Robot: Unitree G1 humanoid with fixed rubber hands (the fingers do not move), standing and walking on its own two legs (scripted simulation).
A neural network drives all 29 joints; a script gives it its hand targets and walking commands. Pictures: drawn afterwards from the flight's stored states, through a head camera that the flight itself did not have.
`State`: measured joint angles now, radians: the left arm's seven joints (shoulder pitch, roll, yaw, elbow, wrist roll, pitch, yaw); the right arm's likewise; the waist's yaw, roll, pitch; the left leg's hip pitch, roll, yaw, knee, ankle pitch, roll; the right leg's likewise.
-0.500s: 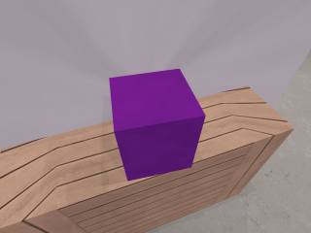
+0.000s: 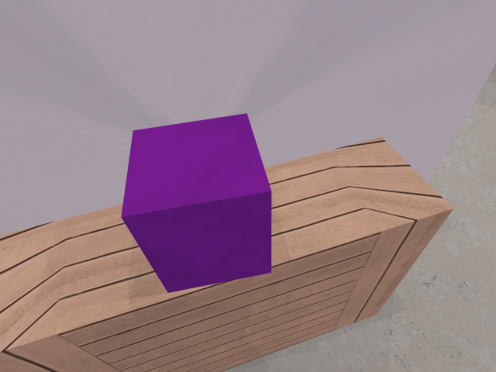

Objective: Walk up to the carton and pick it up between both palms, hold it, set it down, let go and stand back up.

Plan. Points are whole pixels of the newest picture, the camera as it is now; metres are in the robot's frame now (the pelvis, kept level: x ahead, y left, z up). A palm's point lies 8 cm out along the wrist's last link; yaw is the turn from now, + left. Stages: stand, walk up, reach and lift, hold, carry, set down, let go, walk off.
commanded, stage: walk up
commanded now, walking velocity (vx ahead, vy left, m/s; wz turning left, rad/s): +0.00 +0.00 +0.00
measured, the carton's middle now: (206, 205) +0.43 +0.09 +0.03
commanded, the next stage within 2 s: none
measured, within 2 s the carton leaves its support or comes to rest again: neither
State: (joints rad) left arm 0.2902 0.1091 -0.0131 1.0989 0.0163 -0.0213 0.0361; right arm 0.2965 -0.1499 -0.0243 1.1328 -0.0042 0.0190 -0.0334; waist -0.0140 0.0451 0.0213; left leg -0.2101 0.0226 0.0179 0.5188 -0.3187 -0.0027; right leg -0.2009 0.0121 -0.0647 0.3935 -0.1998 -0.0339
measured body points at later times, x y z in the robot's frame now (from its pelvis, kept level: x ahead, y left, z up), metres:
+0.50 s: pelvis +0.00 +0.07 +0.00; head +0.01 +0.07 +0.45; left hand -0.08 +0.33 -0.14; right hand +0.08 -0.17 -0.15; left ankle +0.00 +0.24 -0.71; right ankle +0.01 -0.10 -0.74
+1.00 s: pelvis +0.02 +0.14 +0.00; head +0.02 +0.13 +0.45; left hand +0.00 +0.35 -0.16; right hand +0.05 -0.08 -0.16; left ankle +0.01 +0.24 -0.74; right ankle +0.00 +0.03 -0.74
